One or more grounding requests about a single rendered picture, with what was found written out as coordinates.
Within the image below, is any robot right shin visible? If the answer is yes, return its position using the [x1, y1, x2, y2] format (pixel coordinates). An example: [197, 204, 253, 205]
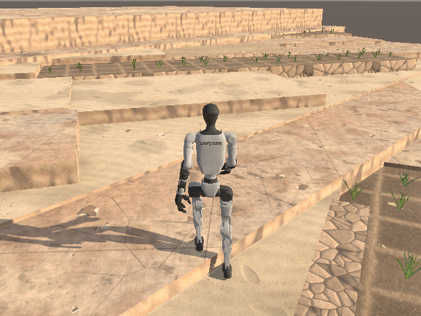
[222, 224, 232, 269]

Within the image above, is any left robot forearm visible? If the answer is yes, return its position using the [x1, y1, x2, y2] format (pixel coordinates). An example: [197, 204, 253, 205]
[176, 160, 189, 195]

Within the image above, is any robot right upper arm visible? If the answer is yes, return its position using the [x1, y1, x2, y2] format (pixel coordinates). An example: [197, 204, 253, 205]
[224, 132, 237, 167]

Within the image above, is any right robot hand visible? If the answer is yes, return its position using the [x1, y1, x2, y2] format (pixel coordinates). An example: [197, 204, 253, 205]
[220, 163, 231, 174]

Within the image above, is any robot torso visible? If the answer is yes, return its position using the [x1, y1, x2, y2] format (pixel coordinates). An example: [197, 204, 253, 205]
[195, 129, 226, 198]

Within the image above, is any left robot hand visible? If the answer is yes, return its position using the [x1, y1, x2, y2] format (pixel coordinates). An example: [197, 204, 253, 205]
[175, 194, 191, 213]

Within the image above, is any right robot forearm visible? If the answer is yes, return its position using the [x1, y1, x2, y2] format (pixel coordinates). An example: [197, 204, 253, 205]
[225, 158, 237, 171]

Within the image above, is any robot left upper arm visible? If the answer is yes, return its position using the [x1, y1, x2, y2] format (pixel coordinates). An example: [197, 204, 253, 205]
[183, 132, 197, 170]

